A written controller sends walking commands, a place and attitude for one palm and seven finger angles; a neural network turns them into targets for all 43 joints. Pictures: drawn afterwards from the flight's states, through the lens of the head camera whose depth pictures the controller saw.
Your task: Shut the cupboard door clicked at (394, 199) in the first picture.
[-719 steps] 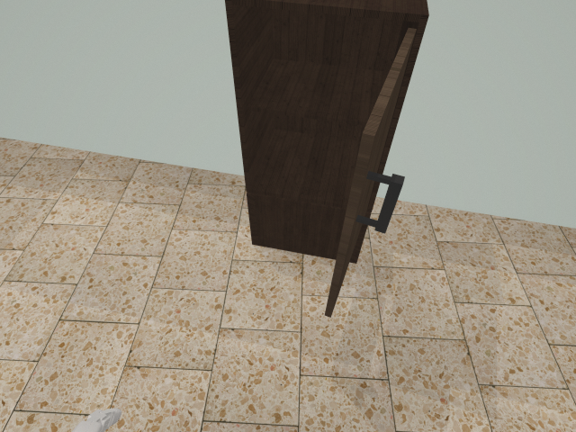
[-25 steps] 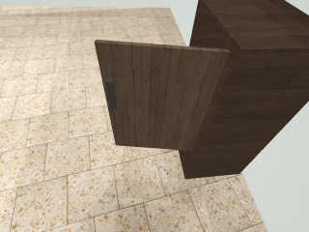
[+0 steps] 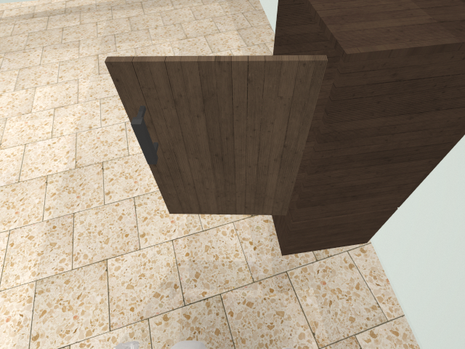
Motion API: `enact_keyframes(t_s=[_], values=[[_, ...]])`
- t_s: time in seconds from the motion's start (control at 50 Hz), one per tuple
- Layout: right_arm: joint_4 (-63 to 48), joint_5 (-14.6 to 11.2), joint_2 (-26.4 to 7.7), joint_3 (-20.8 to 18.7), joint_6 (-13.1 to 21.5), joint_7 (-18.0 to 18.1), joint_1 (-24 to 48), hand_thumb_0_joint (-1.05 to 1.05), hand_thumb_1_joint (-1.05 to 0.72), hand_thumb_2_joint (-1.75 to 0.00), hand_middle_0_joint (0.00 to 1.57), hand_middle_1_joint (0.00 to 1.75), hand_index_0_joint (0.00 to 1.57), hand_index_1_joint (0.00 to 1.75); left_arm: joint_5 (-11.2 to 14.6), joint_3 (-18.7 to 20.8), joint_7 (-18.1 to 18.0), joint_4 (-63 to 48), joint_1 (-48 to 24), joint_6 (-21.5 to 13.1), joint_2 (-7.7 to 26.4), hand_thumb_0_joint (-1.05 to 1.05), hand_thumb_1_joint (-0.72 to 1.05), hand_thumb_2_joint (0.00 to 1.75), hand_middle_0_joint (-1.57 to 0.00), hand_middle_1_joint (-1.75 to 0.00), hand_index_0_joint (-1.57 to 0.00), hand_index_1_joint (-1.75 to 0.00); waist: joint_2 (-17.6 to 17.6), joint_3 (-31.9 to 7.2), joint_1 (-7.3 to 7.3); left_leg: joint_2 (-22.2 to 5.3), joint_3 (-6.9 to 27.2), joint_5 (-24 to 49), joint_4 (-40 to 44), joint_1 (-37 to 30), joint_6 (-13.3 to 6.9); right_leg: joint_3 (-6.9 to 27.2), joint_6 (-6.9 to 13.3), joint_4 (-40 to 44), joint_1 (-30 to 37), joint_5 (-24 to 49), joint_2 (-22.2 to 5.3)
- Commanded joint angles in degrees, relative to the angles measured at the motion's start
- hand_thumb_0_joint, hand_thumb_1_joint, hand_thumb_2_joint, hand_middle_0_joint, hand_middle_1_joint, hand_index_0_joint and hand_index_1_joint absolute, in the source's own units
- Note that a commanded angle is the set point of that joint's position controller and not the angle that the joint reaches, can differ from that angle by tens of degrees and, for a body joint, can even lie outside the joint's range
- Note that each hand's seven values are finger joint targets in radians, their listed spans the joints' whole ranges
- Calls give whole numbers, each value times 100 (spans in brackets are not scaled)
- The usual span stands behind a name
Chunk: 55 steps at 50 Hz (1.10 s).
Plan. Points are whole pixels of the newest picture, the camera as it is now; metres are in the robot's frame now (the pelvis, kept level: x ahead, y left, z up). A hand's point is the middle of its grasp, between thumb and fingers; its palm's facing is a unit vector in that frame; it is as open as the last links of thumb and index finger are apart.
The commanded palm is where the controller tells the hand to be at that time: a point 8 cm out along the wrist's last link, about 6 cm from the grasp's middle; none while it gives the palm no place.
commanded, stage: come to a stop and stand still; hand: left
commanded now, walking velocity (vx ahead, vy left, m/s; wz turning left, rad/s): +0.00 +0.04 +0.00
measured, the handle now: (147, 136) +0.53 +0.23 +0.01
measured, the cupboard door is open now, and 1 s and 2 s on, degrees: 80 80 80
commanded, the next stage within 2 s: look again from close up in 0.92 s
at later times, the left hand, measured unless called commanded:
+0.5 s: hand out of the picture -0.07 +0.25 -0.16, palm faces +0.04 -0.96 -0.28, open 7.4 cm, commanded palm none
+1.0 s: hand out of the picture -0.08 +0.21 -0.17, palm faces +0.06 -0.98 -0.19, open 7.3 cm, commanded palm none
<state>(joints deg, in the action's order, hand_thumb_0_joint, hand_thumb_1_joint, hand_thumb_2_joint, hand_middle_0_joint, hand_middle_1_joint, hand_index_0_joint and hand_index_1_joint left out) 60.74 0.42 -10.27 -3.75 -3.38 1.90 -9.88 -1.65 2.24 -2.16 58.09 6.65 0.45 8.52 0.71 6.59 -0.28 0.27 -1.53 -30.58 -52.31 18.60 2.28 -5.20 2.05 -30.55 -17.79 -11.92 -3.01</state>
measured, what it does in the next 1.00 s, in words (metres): steps on the spot: left foot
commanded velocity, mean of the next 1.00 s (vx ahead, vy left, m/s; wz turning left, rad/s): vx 0.00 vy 0.00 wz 0.00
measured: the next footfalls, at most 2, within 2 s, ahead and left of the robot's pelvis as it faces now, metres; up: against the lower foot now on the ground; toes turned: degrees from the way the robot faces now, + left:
left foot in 0.14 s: +0.00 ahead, +0.14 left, -0.01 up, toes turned +3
right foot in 1.90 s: -0.01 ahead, -0.07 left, -0.01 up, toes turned +3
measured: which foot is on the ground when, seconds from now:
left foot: up 0.00-0.12, down 0.14-1.00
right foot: down 0.00-1.00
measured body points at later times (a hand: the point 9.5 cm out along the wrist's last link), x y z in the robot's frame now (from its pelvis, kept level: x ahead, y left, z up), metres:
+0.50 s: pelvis -0.07 +0.05 -0.01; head -0.08 +0.02 +0.44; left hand -0.07 +0.30 -0.14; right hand -0.01 -0.18 -0.17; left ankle -0.04 +0.14 -0.73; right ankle +0.03 -0.08 -0.73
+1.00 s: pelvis -0.09 +0.04 -0.01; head -0.09 +0.03 +0.44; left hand -0.08 +0.26 -0.16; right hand -0.08 -0.19 -0.17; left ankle -0.04 +0.14 -0.73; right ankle +0.03 -0.08 -0.73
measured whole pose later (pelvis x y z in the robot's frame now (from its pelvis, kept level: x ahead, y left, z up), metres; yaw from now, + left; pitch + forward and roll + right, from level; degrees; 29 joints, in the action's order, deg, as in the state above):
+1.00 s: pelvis -0.09 +0.04 -0.01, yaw +1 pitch -3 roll +1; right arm 59.0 1.6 -9.9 -1.5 -0.5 1.0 -17.6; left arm -1.3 1.2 -0.6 59.0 17.5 0.6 8.0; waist 0.2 2.2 0.4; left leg 2.4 -3.1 -14.3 -31.3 15.4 -2.5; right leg 7.2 0.5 -31.4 -21.9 -12.3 1.8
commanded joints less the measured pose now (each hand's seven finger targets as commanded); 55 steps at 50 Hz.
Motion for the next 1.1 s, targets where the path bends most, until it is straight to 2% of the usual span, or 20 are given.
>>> enact_keyframes(t_s=[0.0, 0.04, 0.06, 0.08, 0.1, 0.12, 0.14, 0.16, 0.18, 0.2, 0.26, 0.32, 0.44, 0.52, 0.56, 0.66, 0.78, 0.86, 1.0, 1.08], values=[[-298, -26, -204, -10, 135, -36, -397, 0, -90, -90, 20, 30, 20, 30, -23, 333, -101, -173, 569, 23, 1211, 0, 90, 90, -20, -30, -20, -30, -948, -1148, -194, -119, 86, 208, 760, 52, 29, 1443, 1017, 822, 1291, 3037, -1563], [-249, -22, -162, 17, 175, -48, -669, 0, -90, -90, 20, 30, 20, 30, -16, 326, -79, -214, 429, 48, 1198, 0, 90, 90, -20, -30, -20, -30, -1088, -1161, -55, -63, -59, 755, 1681, -412, 3, 1369, 762, 795, 987, 2129, -1355], [-701, -65, -611, -66, 322, -58, -697, 0, -90, -90, 20, 30, 20, 30, 10, 228, -313, -363, 704, -74, 1412, 0, 90, 90, -20, -30, -20, -30, -364, -2207, 210, 31, -305, 891, 2012, -381, 59, 1703, 582, -262, 2079, 4864, -1437], [-877, -43, -398, -27, 326, -58, -712, 0, -90, -90, 20, 30, 20, 30, 51, 215, -278, -577, 710, -24, 1413, 0, 90, 90, -20, -30, -20, -30, -180, -2228, 117, -11, -219, 1335, 2725, -575, -114, 1234, 461, -501, 1673, 3191, -1230], [-873, 38, -453, 25, 362, -62, -628, 0, -90, -90, 20, 30, 20, 30, 91, 146, -231, -518, 553, 32, 1029, 0, 90, 90, -20, -30, -20, -30, 517, -1837, 124, -289, -126, 1855, 3136, -904, -174, 770, 239, -567, 1067, 1593, -773], [-963, 87, -717, -8, 352, -69, -572, 0, -90, -90, 20, 30, 20, 30, 108, 79, -161, -590, 492, 80, 841, 0, 90, 90, -20, -30, -20, -30, 1237, -1306, 102, -852, 545, 2214, 3201, -717, -385, 384, 0, -625, 322, 54, -311], [-1151, 129, -847, -16, 302, -67, -375, 0, -90, -90, 20, 30, 20, 30, 95, 48, -105, -678, 510, 121, 702, 0, 90, 90, -20, -30, -20, -30, 1449, -723, -9, -1292, 891, 2377, 3326, -135, -656, 173, -110, -603, 10, -781, -50], [-1267, 132, -817, 20, 269, -73, -142, 0, -90, -90, 20, 30, 20, 30, 63, 52, -70, -658, 512, 165, 698, 0, 90, 90, -20, -30, -20, -30, 1027, -275, -61, -1277, 780, 1783, 3485, 293, -764, 177, -108, -715, 13, -882, 72], [-1326, 110, -794, 28, 283, -76, -69, 0, -90, -90, 20, 30, 20, 30, 17, 32, -39, -623, 452, 225, 699, 0, 90, 90, -20, -30, -20, -30, 1241, 157, -18, -1213, 1014, 930, 3827, 863, -747, 214, -118, -895, 59, -947, 78], [-1365, 114, -764, 77, 278, -87, 17, 0, -90, -90, 20, 30, 20, 30, -5, 22, 5, -608, 567, 229, 742, 0, 90, 90, -20, -30, -20, -30, 1033, 461, -109, -1130, 957, 394, 3914, 1256, -770, 276, -81, -965, 133, -781, 100], [-1378, 99, -864, 84, 288, -112, -75, 0, -90, -90, 20, 30, 20, 30, 7, 4, 71, -520, 1059, 151, 647, 0, 90, 90, -20, -30, -20, -30, 31, 319, -178, -926, 780, -172, 3775, 1123, -707, 410, -91, -561, 353, -302, 138], [-1304, 83, -827, 118, 328, -122, -250, 0, -90, -90, 20, 30, 20, 30, 3, -8, 91, -547, 1158, 88, 781, 0, 90, 90, -20, -30, -20, -30, 212, 170, -108, -754, 813, -480, 3826, 831, -652, 691, -15, -115, 251, -510, 129], [-1145, 96, -828, 98, 277, -149, -583, 0, -90, -90, 20, 30, 20, 30, -7, 4, 86, -576, 1244, 17, 853, 0, 90, 90, -20, -30, -20, -30, -465, 3, 34, -400, 623, -506, 3321, 324, -616, 1329, 35, 585, -378, -1671, 44], [-937, 108, -747, 104, 295, -135, -841, 0, -90, -90, 20, 30, 20, 30, 25, 38, 95, -529, 1242, -18, 852, 0, 90, 90, -20, -30, -20, -30, -246, -253, 153, -345, 658, -223, 3213, -117, -600, 1501, 73, 626, -652, -1670, 102], [-889, 101, -775, 89, 316, -122, -774, 0, -90, -90, 20, 30, 20, 30, 25, 47, 113, -454, 1370, -26, 770, 0, 90, 90, -20, -30, -20, -30, -194, -431, 76, -423, 737, -314, 3310, -27, -617, 1435, 31, 475, -384, -1427, 200], [-762, 86, -746, 94, 345, -106, -677, 0, -90, -90, 20, 30, 20, 30, 15, 54, 123, -319, 1497, -38, 648, 0, 90, 90, -20, -30, -20, -30, -185, -306, -21, -432, 796, -477, 3344, 358, -611, 1576, 51, 403, -128, -1395, 220], [-534, 92, -590, 109, 366, -83, -952, 0, -90, -90, 20, 30, 20, 30, 34, 60, 115, -251, 1407, -64, 628, 0, 90, 90, -20, -30, -20, -30, -272, -241, 88, -247, 688, -173, 3035, 77, -539, 1944, 161, 739, -503, -1796, 91], [-466, 90, -530, 119, 400, -67, -1023, 0, -90, -90, 20, 30, 20, 30, 41, 59, 114, -225, 1320, -80, 593, 0, 90, 90, -20, -30, -20, -30, -365, -255, 96, -274, 724, -64, 3035, 70, -534, 1952, 156, 790, -444, -1744, 77], [-460, 90, -630, 109, 434, -66, -838, 0, -90, -90, 20, 30, 20, 30, 24, 48, 123, -187, 1376, -70, 537, 0, 90, 90, -20, -30, -20, -30, 70, -165, -24, -542, 1009, -442, 3559, 448, -596, 1641, 70, 412, -61, -1143, 283], [-466, 81, -627, 101, 416, -75, -779, 0, -90, -90, 20, 30, 20, 30, 20, 44, 127, -182, 1435, -84, 547, 0, 90, 90, -20, -30, -20, -30, -246, -139, -42, -441, 867, -370, 3383, 456, -573, 1773, 72, 601, -72, -1330, 229]])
